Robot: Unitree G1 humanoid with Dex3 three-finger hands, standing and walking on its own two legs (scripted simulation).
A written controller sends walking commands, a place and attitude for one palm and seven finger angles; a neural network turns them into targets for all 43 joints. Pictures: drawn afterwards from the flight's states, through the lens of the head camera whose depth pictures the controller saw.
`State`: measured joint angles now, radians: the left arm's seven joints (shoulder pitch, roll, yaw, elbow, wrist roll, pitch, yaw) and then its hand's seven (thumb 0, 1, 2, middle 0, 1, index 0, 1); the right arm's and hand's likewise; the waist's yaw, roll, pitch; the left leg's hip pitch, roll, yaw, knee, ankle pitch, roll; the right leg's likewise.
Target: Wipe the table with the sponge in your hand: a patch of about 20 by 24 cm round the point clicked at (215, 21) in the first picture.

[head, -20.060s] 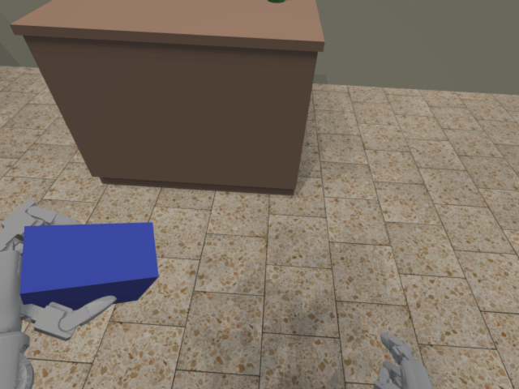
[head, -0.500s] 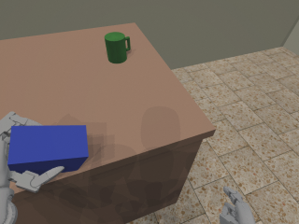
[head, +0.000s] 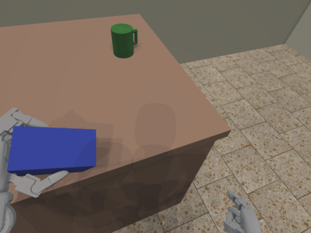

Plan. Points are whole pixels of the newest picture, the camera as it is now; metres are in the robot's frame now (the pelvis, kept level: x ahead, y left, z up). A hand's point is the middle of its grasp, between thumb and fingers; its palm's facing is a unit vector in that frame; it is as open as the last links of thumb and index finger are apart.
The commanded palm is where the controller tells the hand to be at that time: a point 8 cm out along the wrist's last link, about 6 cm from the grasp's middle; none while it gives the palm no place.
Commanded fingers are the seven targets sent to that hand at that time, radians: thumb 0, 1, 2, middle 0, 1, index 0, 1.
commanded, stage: look again from close up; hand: left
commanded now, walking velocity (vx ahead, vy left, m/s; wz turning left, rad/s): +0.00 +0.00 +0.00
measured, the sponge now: (66, 153) +0.23 +0.20 +0.14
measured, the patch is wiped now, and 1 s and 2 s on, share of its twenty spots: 0.00 0.00 0.00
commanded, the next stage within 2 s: come to a stop and stand still in 0.02 s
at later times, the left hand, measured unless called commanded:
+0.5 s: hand (10, 141) +0.23 +0.29 +0.18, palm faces +0.43 -0.80 -0.41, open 10.7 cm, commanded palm +0.15 +0.30 +0.18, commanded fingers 0.00 0.10 1.30 -1.20 -1.60 -1.20 -1.60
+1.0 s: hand (22, 148) +0.22 +0.27 +0.16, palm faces +0.45 -0.83 -0.32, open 10.7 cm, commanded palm +0.16 +0.29 +0.18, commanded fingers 0.00 0.10 1.30 -1.20 -1.60 -1.20 -1.60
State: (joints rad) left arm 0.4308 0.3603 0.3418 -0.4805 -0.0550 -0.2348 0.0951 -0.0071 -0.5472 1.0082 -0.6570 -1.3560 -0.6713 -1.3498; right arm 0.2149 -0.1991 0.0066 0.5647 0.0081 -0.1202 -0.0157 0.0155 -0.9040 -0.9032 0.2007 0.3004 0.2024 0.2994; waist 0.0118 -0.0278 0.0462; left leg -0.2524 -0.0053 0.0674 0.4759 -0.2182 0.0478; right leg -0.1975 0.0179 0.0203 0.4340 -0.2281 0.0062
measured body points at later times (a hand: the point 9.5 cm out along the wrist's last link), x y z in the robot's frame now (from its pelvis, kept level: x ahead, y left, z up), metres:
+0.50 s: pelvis +0.00 +0.02 +0.00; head +0.03 +0.05 +0.45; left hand +0.20 +0.33 +0.20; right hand +0.20 -0.19 -0.06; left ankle +0.03 +0.08 -0.74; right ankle +0.00 -0.13 -0.74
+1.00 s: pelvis +0.01 +0.01 +0.00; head +0.02 +0.03 +0.45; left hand +0.19 +0.31 +0.18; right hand +0.18 -0.21 -0.07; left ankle +0.03 +0.08 -0.74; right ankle +0.00 -0.13 -0.74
